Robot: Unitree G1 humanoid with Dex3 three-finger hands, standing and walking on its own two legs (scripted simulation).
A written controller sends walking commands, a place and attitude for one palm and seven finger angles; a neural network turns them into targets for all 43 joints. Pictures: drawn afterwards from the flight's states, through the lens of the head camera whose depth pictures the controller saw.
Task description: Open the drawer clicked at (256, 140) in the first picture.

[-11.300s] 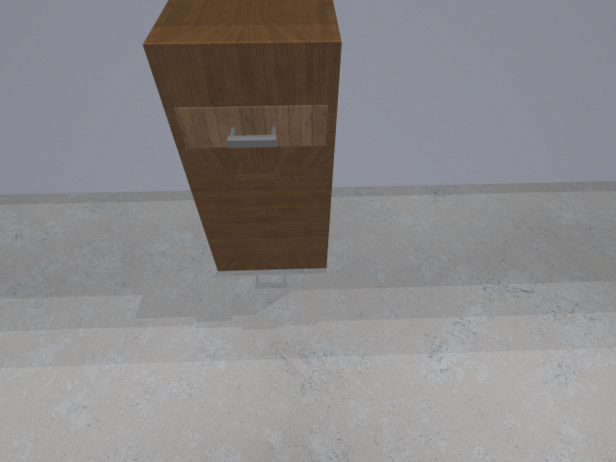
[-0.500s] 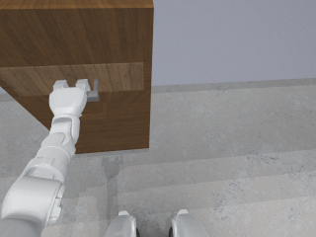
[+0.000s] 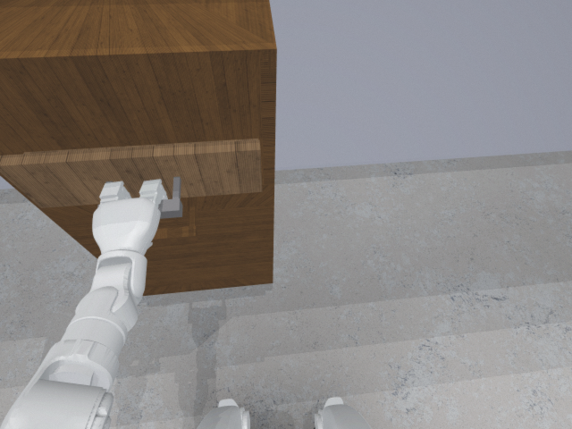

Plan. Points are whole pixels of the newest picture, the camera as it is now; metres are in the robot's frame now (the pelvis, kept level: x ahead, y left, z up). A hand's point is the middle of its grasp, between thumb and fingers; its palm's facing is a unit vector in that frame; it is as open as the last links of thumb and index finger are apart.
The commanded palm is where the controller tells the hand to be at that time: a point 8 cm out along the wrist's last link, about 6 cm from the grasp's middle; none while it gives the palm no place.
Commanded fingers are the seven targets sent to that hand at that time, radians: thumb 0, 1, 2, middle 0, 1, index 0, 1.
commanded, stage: pull the drawer open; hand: left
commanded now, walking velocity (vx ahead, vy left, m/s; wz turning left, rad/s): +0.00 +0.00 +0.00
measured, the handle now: (142, 198) +0.47 +0.23 -0.03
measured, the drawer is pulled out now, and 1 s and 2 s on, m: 0.02 0.03 0.11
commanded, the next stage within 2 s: none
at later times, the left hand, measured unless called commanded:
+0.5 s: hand (140, 243) +0.40 +0.22 -0.05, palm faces -0.07 -0.03 -1.00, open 5.6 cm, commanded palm +0.38 +0.21 +0.00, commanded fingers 0.00 0.90 0.90 -0.40 -1.35 -0.40 -1.35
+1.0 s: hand (140, 244) +0.39 +0.22 -0.05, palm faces -0.07 -0.04 -1.00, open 5.6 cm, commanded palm +0.35 +0.21 +0.00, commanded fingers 0.00 0.90 0.90 -0.40 -1.35 -0.40 -1.35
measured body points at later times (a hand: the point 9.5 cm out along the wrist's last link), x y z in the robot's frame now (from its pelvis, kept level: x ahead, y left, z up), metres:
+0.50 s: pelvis -0.02 -0.01 -0.01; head +0.08 +0.00 +0.43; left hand +0.39 +0.22 +0.00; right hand +0.06 -0.26 -0.14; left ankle -0.02 +0.09 -0.67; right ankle -0.02 -0.13 -0.67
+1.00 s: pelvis -0.05 -0.01 -0.02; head +0.07 +0.00 +0.42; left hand +0.39 +0.22 +0.00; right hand -0.02 -0.28 -0.15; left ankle -0.02 +0.09 -0.67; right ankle -0.02 -0.13 -0.67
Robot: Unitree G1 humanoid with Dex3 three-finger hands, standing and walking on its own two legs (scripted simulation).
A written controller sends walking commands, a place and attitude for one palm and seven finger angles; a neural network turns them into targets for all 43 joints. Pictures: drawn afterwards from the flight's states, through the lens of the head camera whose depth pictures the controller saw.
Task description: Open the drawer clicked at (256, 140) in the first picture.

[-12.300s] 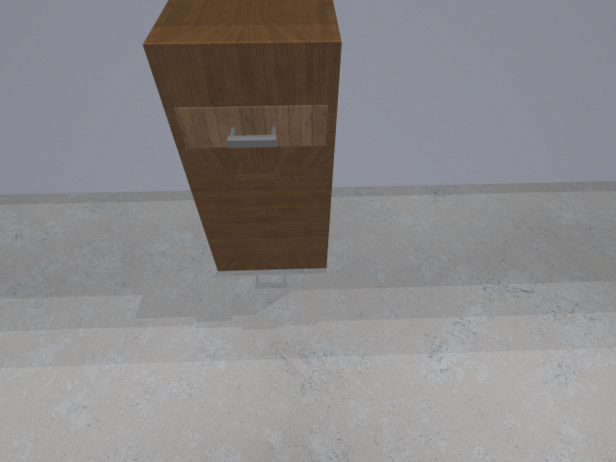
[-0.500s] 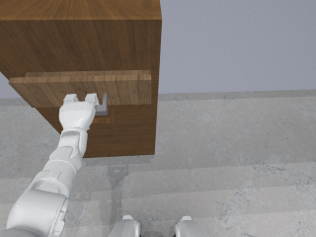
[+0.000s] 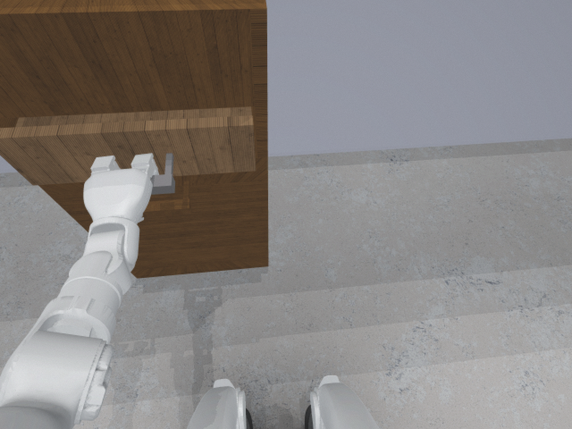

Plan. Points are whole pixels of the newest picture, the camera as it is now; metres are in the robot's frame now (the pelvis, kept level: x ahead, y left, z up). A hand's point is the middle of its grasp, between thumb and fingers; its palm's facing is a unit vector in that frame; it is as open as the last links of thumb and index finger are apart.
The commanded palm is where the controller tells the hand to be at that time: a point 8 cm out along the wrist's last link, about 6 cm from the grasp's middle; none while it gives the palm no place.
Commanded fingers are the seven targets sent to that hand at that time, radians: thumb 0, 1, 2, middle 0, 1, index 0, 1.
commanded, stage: pull the drawer open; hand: left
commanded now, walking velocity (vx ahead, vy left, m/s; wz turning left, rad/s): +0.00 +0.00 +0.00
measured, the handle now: (134, 174) +0.50 +0.23 -0.02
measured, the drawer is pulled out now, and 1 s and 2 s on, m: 0.03 0.11 0.30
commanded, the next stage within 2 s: none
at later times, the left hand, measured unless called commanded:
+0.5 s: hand (131, 241) +0.40 +0.22 -0.04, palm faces -0.01 -0.05 -1.00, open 5.7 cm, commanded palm +0.38 +0.21 +0.01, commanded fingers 0.00 0.90 0.90 -0.40 -1.35 -0.40 -1.35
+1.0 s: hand (129, 264) +0.36 +0.22 -0.04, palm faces -0.04 -0.07 -1.00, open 5.9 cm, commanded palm +0.30 +0.21 +0.01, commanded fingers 0.00 0.90 0.90 -0.40 -1.35 -0.40 -1.35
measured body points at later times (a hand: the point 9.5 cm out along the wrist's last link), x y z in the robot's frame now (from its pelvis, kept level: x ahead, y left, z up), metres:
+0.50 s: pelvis +0.05 +0.01 +0.02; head +0.15 +0.02 +0.46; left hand +0.39 +0.22 +0.02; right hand +0.20 -0.24 -0.10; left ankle +0.03 +0.10 -0.65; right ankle +0.02 -0.12 -0.65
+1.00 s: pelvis +0.04 +0.00 +0.02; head +0.12 -0.01 +0.46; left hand +0.35 +0.22 +0.02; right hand +0.11 -0.27 -0.11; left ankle +0.03 +0.10 -0.65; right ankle +0.02 -0.12 -0.65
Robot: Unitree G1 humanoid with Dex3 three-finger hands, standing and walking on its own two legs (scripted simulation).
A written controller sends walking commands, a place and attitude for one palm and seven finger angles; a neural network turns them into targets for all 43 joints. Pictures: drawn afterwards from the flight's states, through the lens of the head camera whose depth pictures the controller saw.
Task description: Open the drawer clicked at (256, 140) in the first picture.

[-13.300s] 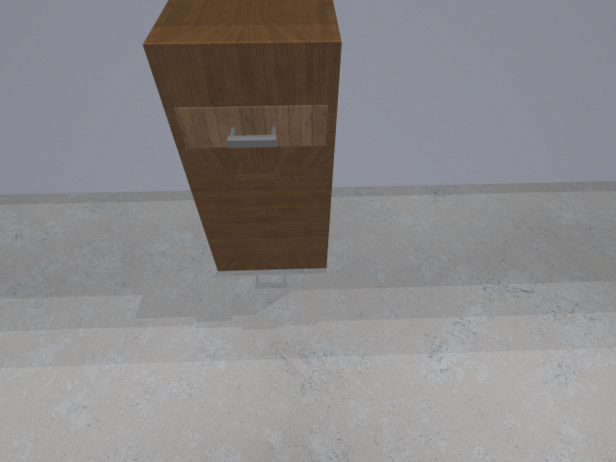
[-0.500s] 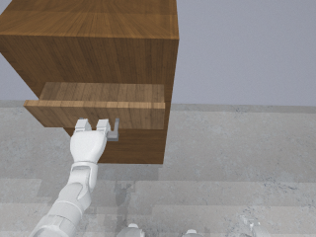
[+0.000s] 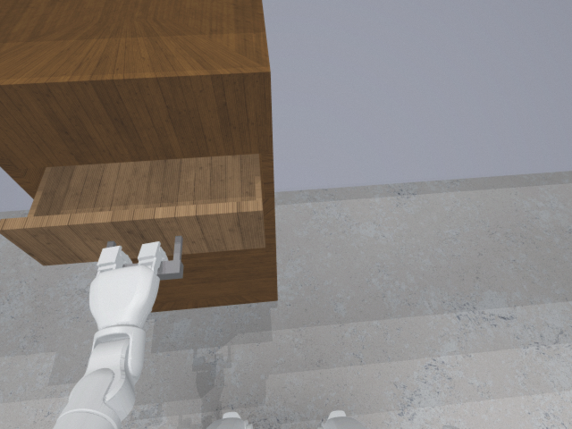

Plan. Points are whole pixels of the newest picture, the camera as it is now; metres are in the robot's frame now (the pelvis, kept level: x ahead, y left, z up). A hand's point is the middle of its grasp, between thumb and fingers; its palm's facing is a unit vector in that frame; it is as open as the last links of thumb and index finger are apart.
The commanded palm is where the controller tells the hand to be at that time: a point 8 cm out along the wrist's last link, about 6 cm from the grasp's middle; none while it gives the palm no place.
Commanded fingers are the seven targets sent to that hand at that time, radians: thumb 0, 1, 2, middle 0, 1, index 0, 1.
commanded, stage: pull the drawer open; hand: left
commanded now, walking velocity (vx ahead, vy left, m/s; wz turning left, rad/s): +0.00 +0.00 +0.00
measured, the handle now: (143, 259) +0.38 +0.23 -0.04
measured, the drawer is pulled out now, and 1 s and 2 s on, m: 0.11 0.30 0.30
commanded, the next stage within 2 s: open the thumb to release the handle in 1.16 s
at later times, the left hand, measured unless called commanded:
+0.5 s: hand (132, 385) +0.20 +0.21 -0.05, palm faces -0.05 -0.13 -0.99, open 6.0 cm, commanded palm +0.15 +0.21 -0.01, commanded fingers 0.00 0.90 0.90 -0.40 -1.35 -0.40 -1.35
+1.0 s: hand out of the picture +0.13 +0.20 -0.05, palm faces -0.09 -0.14 -0.99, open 6.2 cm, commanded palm +0.07 +0.20 -0.01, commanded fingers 0.00 0.90 0.90 -0.40 -1.35 -0.40 -1.35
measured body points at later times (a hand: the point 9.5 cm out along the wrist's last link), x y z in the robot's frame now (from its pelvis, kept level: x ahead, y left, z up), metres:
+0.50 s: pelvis +0.01 +0.00 -0.01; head +0.07 -0.01 +0.44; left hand +0.20 +0.22 +0.00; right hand +0.23 -0.21 -0.10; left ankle -0.02 +0.10 -0.67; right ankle -0.01 -0.12 -0.67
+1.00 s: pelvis +0.00 -0.02 -0.04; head +0.07 -0.04 +0.41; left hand +0.13 +0.21 +0.00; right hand +0.22 -0.22 -0.14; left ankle -0.02 +0.10 -0.67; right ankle -0.01 -0.12 -0.67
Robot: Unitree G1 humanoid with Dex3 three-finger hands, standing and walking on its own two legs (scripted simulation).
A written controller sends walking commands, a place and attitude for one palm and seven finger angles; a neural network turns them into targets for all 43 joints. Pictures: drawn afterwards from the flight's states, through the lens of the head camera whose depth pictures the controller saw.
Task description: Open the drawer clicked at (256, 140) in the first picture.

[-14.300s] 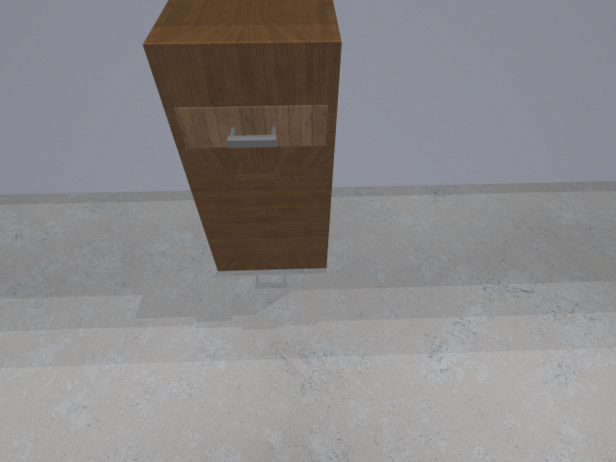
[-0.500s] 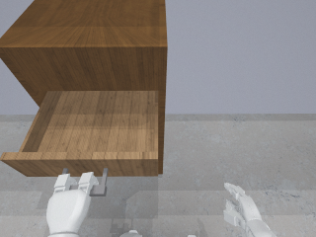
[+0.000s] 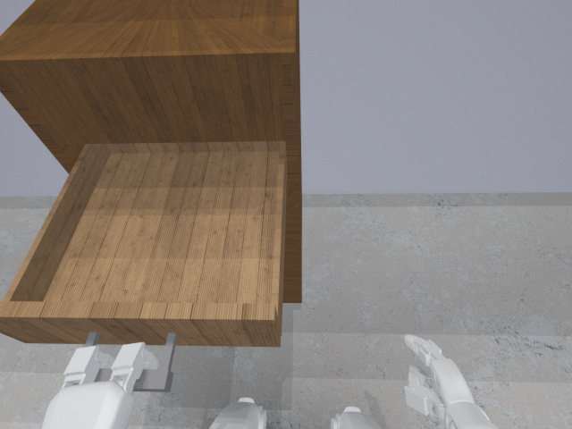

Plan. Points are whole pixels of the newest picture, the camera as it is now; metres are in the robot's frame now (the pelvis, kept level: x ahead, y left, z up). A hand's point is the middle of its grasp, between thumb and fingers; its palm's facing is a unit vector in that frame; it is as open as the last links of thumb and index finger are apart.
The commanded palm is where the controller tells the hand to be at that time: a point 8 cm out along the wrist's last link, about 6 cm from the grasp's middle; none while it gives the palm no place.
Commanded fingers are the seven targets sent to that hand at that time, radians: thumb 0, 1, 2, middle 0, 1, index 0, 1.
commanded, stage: pull the drawer open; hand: left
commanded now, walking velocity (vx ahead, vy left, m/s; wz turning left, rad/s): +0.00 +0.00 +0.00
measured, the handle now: (126, 360) +0.21 +0.23 +0.00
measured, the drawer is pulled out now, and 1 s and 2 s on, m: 0.30 0.30 0.30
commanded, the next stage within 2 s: open the thumb to release the handle in 0.16 s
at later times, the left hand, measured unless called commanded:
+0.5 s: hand (119, 412) +0.15 +0.23 -0.02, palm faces -0.03 -0.10 -0.99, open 6.9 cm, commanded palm +0.12 +0.23 +0.03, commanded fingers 0.00 -0.01 0.51 -0.34 -1.25 -0.34 -1.25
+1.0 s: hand (118, 413) +0.15 +0.23 -0.02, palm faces -0.02 -0.08 -1.00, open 13.7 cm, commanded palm +0.13 +0.23 +0.03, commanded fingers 0.00 -0.50 0.30 -0.30 -1.20 -0.30 -1.20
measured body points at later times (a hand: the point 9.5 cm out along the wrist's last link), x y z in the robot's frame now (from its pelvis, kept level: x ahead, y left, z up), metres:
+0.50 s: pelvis -0.01 +0.00 +0.00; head +0.06 -0.03 +0.44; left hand +0.15 +0.23 +0.04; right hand +0.20 -0.22 -0.11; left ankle -0.01 +0.12 -0.64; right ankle -0.01 -0.10 -0.64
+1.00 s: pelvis -0.02 -0.01 +0.01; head +0.04 -0.03 +0.45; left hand +0.14 +0.23 +0.04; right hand +0.18 -0.23 -0.10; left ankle -0.01 +0.12 -0.64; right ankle -0.01 -0.10 -0.64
